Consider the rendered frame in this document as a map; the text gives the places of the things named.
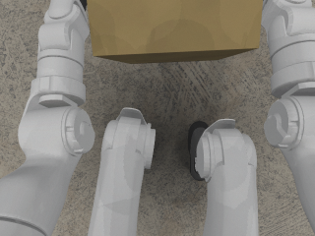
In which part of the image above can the robot right shin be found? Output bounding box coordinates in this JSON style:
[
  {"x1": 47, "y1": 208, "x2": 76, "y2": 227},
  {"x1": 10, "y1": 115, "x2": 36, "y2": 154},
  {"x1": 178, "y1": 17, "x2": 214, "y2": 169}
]
[{"x1": 195, "y1": 119, "x2": 257, "y2": 175}]

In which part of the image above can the robot left shin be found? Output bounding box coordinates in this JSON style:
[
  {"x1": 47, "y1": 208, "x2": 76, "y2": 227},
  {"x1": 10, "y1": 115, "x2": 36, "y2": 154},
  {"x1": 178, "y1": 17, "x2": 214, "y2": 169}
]
[{"x1": 100, "y1": 107, "x2": 147, "y2": 158}]

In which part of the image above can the left robot forearm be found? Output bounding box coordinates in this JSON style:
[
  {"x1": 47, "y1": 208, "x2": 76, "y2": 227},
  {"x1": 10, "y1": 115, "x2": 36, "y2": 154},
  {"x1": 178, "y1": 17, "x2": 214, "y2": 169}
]
[{"x1": 18, "y1": 0, "x2": 90, "y2": 146}]

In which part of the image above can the right robot forearm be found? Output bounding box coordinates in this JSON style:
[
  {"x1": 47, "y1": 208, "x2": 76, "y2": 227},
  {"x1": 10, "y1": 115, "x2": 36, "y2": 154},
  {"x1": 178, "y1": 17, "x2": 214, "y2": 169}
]
[{"x1": 261, "y1": 0, "x2": 315, "y2": 98}]

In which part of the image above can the carton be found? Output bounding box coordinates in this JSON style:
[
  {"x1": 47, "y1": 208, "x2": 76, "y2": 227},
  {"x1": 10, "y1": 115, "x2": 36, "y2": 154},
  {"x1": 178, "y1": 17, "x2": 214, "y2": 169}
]
[{"x1": 87, "y1": 0, "x2": 263, "y2": 64}]

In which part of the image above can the robot right upper arm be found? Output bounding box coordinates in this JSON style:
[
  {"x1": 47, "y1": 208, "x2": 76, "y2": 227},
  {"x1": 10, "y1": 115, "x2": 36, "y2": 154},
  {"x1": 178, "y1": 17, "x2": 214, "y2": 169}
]
[{"x1": 264, "y1": 95, "x2": 315, "y2": 234}]

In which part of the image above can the robot shin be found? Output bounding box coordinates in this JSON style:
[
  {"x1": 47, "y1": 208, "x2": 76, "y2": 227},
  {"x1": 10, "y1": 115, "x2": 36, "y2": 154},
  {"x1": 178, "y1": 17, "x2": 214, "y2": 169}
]
[
  {"x1": 195, "y1": 119, "x2": 257, "y2": 175},
  {"x1": 100, "y1": 107, "x2": 147, "y2": 158}
]

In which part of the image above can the robot left upper arm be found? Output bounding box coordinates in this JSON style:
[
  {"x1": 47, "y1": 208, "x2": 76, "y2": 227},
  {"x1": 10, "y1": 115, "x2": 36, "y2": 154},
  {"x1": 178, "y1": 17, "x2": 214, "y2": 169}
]
[{"x1": 0, "y1": 105, "x2": 95, "y2": 236}]

